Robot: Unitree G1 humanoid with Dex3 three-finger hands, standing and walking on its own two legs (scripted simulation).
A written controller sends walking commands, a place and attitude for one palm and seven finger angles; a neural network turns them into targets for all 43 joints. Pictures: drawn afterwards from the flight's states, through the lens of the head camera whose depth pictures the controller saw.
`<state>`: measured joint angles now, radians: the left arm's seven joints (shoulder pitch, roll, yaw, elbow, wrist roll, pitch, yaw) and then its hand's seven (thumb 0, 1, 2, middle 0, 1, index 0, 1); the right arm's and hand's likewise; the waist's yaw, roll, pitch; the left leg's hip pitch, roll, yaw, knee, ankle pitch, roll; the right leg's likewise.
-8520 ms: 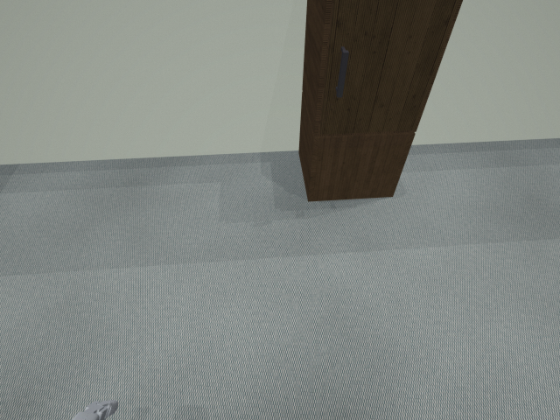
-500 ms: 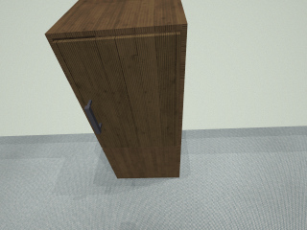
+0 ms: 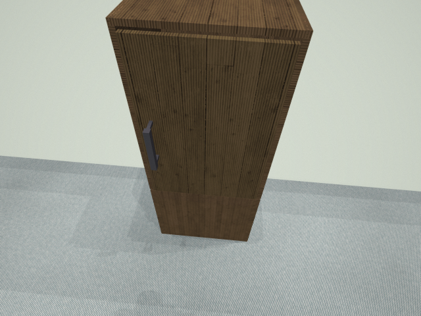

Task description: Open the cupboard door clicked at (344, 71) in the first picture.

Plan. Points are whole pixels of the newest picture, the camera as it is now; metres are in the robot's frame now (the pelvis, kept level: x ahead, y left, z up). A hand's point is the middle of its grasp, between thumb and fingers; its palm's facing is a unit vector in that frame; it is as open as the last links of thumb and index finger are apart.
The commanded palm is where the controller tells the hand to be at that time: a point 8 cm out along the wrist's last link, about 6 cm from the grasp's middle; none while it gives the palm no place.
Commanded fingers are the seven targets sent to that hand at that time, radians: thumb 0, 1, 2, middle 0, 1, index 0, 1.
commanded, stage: come to a stop and stand still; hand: left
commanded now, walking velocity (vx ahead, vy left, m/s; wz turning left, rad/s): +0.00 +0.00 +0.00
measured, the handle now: (152, 146) +0.57 +0.24 -0.07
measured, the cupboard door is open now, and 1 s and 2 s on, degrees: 0 0 0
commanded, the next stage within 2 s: look again from close up in 0.22 s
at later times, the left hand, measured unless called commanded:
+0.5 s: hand out of the picture +0.02 +0.20 -0.17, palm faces -0.01 -0.97 -0.23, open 7.4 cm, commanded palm none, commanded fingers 0.00 0.90 0.90 -0.20 -0.30 -0.20 -0.30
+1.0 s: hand out of the picture +0.01 +0.16 -0.17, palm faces +0.01 -0.97 -0.23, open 7.3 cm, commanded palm none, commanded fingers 0.00 0.90 0.90 -0.20 -0.30 -0.20 -0.30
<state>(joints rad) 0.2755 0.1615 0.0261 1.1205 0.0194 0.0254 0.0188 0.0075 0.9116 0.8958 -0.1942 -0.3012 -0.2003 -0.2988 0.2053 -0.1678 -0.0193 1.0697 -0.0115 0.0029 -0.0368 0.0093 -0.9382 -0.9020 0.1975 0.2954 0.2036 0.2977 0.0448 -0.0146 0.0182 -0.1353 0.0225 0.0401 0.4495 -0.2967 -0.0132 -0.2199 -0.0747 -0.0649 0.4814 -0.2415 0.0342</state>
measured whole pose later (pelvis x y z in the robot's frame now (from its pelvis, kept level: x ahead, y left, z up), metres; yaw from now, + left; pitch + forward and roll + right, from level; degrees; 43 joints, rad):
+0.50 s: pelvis +0.00 +0.01 +0.00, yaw -1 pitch -1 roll +0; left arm 0.25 0.16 -0.01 1.11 0.02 -0.01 0.03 0.01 0.91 0.90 -0.20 -0.30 -0.20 -0.30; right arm 0.33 -0.16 0.01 1.06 -0.02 -0.02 -0.02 0.01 -0.91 -0.90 0.20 0.30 0.20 0.30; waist -0.01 0.04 0.04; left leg -0.16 0.01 0.06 0.52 -0.34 0.01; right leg -0.24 -0.09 -0.04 0.53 -0.26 0.04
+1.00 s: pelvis +0.00 -0.02 +0.00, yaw -1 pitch -1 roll +1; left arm 0.25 0.15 0.01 1.12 0.02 -0.01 0.02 0.01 0.92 0.90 -0.20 -0.30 -0.20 -0.30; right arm 0.29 -0.18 0.00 1.09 -0.02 -0.01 -0.03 0.01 -0.91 -0.90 0.20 0.30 0.20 0.30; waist 0.00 0.03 0.05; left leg -0.13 0.05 0.05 0.46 -0.31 -0.04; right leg -0.24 -0.05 -0.06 0.54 -0.28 0.00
